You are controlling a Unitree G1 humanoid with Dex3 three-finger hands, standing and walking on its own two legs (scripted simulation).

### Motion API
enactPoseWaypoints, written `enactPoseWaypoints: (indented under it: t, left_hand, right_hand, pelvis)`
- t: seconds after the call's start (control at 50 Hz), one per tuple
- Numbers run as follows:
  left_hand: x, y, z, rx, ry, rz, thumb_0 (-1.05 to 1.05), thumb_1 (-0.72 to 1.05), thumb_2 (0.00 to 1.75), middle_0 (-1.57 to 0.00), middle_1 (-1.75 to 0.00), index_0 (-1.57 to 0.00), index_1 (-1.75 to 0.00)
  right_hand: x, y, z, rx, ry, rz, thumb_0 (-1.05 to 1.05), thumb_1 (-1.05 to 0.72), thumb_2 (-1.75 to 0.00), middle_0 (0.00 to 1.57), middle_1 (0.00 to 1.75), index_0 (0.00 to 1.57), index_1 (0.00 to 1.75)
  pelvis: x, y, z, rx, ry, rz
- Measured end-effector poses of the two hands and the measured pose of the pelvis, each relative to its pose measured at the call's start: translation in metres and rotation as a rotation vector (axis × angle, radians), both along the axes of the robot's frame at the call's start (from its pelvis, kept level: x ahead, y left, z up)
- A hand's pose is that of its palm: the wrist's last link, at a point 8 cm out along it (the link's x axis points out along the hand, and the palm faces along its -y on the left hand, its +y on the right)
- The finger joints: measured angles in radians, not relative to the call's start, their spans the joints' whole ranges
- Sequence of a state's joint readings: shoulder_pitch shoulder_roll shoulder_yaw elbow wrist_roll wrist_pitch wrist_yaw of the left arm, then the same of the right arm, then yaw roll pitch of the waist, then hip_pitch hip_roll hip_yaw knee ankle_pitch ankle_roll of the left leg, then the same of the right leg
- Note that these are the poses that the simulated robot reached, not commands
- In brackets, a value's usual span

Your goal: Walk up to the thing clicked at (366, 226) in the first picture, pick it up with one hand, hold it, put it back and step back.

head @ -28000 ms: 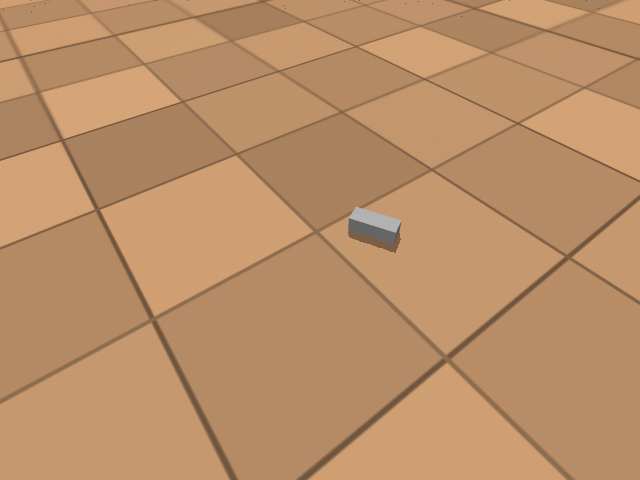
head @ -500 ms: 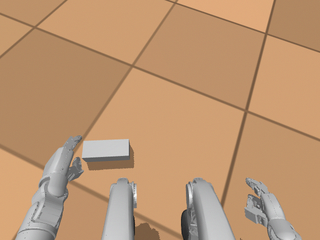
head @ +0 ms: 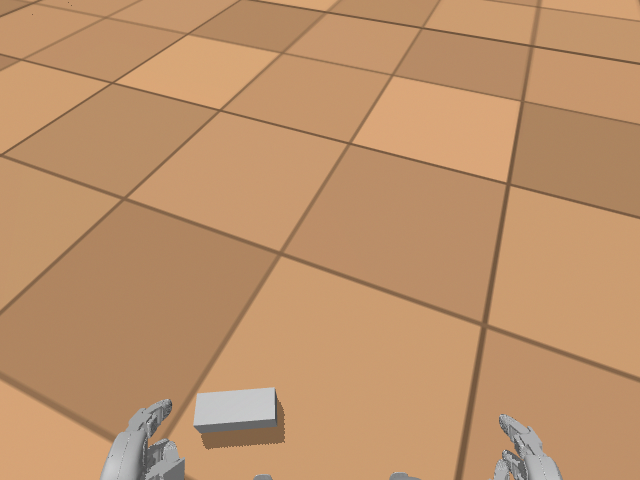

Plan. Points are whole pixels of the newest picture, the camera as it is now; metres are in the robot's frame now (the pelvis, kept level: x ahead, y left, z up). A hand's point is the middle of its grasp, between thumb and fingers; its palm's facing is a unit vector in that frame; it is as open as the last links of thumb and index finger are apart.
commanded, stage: home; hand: left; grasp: from above
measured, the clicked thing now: (237, 410) +0.43 +0.23 -0.66
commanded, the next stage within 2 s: none
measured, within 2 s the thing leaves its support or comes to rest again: neither
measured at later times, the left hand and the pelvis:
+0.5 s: hand out of the picture +0.16 +0.18 -0.03, palm faces +0.07 -0.98 -0.19, open 7.4 cm; pelvis +0.01 +0.00 +0.02, yaw +1 degrees
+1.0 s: hand (166, 475) +0.18 +0.19 -0.03, palm faces +0.05 -0.98 -0.19, open 7.4 cm; pelvis +0.01 +0.01 +0.02, yaw +0 degrees
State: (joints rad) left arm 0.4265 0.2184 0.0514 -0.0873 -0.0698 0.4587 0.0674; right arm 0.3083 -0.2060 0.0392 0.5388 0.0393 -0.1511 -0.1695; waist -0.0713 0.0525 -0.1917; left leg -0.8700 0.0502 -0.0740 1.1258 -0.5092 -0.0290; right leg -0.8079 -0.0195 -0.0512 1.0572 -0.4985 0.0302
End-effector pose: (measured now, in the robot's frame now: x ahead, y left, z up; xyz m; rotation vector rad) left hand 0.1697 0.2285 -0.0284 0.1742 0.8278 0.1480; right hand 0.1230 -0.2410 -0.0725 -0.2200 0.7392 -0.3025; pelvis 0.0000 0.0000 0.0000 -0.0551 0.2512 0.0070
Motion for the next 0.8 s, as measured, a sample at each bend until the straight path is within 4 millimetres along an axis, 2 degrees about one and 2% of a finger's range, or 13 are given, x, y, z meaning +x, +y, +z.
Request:
enactPoseWaypoints:
  t: [0.08, 0.16, 0.26, 0.36, 0.58, 0.8]
  left_hand:
    - [-0.006, 0.000, 0.022, -0.008, -0.021, 0.003, 0.01, 0.90, 0.90, -0.20, -0.30, -0.21, -0.30]
    - [-0.012, 0.001, 0.032, -0.008, -0.024, -0.001, 0.01, 0.90, 0.90, -0.20, -0.30, -0.21, -0.30]
    - [-0.018, 0.002, 0.032, -0.016, -0.018, 0.000, 0.01, 0.91, 0.90, -0.20, -0.30, -0.20, -0.30]
    - [-0.020, 0.002, 0.027, -0.025, -0.010, 0.005, 0.01, 0.91, 0.90, -0.20, -0.30, -0.20, -0.30]
    - [-0.023, 0.004, 0.028, -0.016, -0.013, 0.002, 0.01, 0.91, 0.90, -0.20, -0.30, -0.20, -0.30]
    - [-0.016, 0.006, 0.029, -0.014, -0.016, -0.009, 0.01, 0.91, 0.90, -0.20, -0.30, -0.20, -0.30]
  right_hand:
    - [0.009, -0.004, 0.018, -0.023, -0.051, -0.004, 0.01, -0.91, -0.89, 0.20, 0.30, 0.20, 0.30]
    - [0.023, -0.005, 0.031, -0.035, -0.110, 0.012, 0.01, -0.91, -0.89, 0.20, 0.30, 0.20, 0.30]
    - [0.040, -0.001, 0.042, -0.042, -0.172, 0.052, 0.01, -0.91, -0.89, 0.20, 0.30, 0.20, 0.30]
    - [0.049, 0.003, 0.046, -0.046, -0.198, 0.090, 0.01, -0.91, -0.89, 0.20, 0.30, 0.20, 0.30]
    - [0.040, 0.010, 0.039, -0.034, -0.157, 0.103, 0.01, -0.91, -0.89, 0.20, 0.30, 0.20, 0.30]
    - [0.030, 0.010, 0.032, -0.032, -0.123, 0.073, 0.01, -0.91, -0.89, 0.20, 0.30, 0.20, 0.30]
  pelvis:
    - [0.008, 0.001, 0.012, 0.002, -0.030, 0.002]
    - [0.012, 0.001, 0.018, 0.005, -0.053, 0.005]
    - [0.012, 0.001, 0.020, 0.008, -0.074, 0.009]
    - [0.009, 0.001, 0.019, 0.009, -0.081, 0.014]
    - [0.006, 0.002, 0.019, 0.007, -0.084, 0.013]
    - [0.009, 0.006, 0.019, 0.005, -0.079, 0.008]
